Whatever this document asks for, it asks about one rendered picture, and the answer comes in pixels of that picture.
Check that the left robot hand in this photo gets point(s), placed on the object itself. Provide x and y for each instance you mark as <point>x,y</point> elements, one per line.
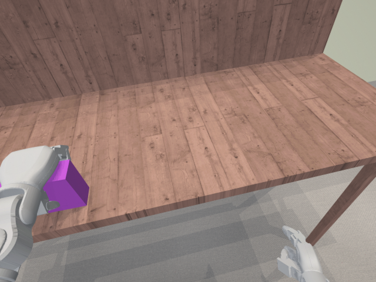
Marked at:
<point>34,166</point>

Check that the table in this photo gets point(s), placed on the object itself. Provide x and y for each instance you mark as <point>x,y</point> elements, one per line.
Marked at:
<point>167,104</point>

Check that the right robot hand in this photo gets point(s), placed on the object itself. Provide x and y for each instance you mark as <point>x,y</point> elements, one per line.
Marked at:
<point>295,262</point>

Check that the sponge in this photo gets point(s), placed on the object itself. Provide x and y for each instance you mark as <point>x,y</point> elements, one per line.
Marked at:
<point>67,187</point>

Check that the left robot forearm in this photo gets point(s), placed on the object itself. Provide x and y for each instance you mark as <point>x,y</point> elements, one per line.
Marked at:
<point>19,204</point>

